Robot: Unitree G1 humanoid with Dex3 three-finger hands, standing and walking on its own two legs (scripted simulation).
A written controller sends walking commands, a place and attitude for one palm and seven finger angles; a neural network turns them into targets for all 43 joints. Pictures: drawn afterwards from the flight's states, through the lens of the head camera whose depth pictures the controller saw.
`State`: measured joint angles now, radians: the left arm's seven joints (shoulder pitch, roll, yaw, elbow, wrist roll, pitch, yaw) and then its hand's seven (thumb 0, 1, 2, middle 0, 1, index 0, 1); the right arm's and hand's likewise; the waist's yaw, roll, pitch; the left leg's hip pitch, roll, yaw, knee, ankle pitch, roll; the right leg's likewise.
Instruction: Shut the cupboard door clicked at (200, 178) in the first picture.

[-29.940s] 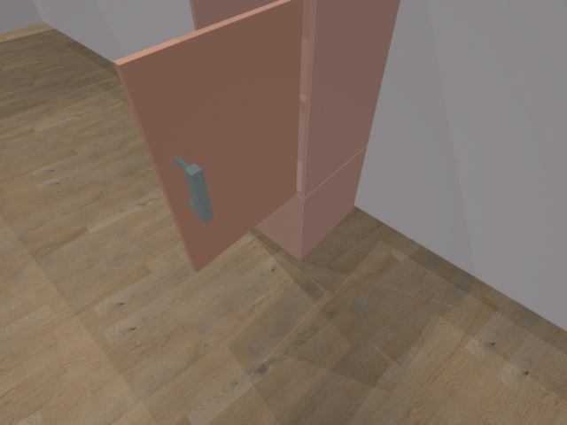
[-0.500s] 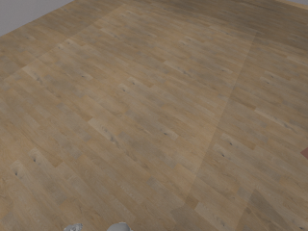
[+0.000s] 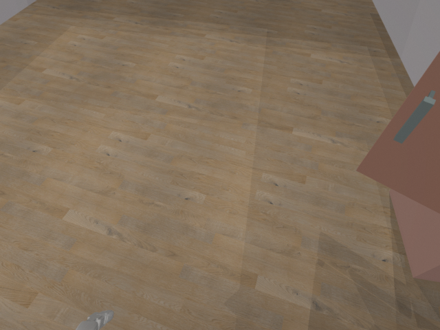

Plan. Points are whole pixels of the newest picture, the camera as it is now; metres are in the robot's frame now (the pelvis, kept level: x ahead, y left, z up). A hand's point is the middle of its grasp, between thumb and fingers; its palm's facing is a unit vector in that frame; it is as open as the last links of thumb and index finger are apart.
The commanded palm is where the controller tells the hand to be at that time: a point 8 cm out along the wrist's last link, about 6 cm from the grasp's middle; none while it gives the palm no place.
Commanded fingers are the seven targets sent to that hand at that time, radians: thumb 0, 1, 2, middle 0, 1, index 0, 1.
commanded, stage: turn to face it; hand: left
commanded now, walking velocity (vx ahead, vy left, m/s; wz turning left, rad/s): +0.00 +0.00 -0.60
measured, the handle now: (415, 117) +0.66 -0.52 -0.02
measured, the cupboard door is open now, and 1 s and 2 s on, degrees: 61 61 61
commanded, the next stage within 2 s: take the last steps up to it in 1.06 s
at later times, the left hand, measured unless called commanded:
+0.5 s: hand (122, 324) +0.16 +0.21 -0.17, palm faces -0.23 -0.96 -0.18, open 7.4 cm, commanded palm none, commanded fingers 0.00 0.90 0.90 -0.20 -0.30 -0.20 -0.30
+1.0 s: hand (175, 285) +0.23 +0.11 -0.15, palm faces -0.51 -0.83 -0.25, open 7.4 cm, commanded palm none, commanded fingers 0.00 0.90 0.90 -0.20 -0.30 -0.20 -0.30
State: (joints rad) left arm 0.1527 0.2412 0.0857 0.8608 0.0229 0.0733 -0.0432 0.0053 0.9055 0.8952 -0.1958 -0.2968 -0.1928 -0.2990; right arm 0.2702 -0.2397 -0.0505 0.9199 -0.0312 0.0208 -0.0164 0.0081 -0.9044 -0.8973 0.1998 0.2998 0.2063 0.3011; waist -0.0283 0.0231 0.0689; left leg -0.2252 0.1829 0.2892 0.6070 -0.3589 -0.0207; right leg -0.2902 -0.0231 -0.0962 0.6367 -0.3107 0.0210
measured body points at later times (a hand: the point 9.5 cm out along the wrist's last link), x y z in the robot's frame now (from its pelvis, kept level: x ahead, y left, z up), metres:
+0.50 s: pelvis +0.03 +0.03 +0.01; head +0.09 +0.05 +0.45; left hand +0.17 +0.26 -0.16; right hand +0.06 -0.24 -0.11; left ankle +0.05 +0.13 -0.73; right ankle -0.05 -0.09 -0.66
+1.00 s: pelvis +0.05 -0.01 +0.01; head +0.07 -0.04 +0.45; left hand +0.26 +0.15 -0.13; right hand -0.05 -0.26 -0.14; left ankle +0.09 +0.12 -0.66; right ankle -0.02 -0.10 -0.73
